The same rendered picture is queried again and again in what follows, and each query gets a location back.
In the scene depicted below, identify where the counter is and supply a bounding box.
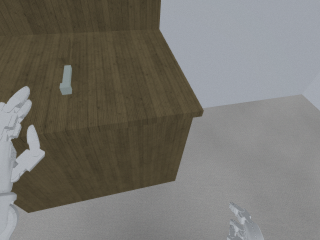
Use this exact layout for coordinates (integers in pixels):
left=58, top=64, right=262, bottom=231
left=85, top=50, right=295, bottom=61
left=0, top=0, right=204, bottom=213

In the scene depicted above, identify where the robot left forearm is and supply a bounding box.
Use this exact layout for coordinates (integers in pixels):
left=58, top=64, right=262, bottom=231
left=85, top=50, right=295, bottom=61
left=0, top=192, right=19, bottom=240

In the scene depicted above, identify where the tap lever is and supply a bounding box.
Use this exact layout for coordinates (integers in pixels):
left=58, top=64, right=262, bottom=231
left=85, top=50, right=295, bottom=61
left=59, top=65, right=72, bottom=95

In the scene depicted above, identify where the left robot hand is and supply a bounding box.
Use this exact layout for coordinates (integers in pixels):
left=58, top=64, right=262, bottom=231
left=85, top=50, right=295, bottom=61
left=0, top=86, right=45, bottom=193

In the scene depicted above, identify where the right robot hand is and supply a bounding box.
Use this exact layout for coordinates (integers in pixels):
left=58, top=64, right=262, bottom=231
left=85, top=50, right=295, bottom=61
left=226, top=202, right=264, bottom=240

